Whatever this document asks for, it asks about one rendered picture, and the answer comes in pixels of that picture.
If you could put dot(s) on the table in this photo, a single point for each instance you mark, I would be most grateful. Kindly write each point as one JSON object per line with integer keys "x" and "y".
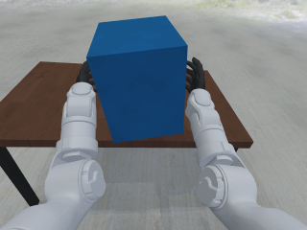
{"x": 31, "y": 116}

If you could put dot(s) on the robot left forearm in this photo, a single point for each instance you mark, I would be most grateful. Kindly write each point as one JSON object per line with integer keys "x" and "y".
{"x": 78, "y": 127}

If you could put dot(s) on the right robot upper arm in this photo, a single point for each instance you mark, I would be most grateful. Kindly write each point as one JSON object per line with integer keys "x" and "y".
{"x": 230, "y": 192}

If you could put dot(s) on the right robot hand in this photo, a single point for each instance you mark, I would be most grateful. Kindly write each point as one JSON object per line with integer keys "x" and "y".
{"x": 197, "y": 80}

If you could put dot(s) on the left robot upper arm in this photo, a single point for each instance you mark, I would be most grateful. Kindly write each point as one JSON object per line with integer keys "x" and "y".
{"x": 71, "y": 189}

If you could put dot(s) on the left robot hand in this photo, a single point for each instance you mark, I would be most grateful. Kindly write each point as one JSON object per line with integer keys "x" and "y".
{"x": 84, "y": 76}

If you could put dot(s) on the robot right forearm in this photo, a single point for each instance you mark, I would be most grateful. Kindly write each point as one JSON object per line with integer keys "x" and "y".
{"x": 208, "y": 132}

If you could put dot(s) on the carton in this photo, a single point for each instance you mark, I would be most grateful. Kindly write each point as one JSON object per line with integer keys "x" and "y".
{"x": 139, "y": 70}

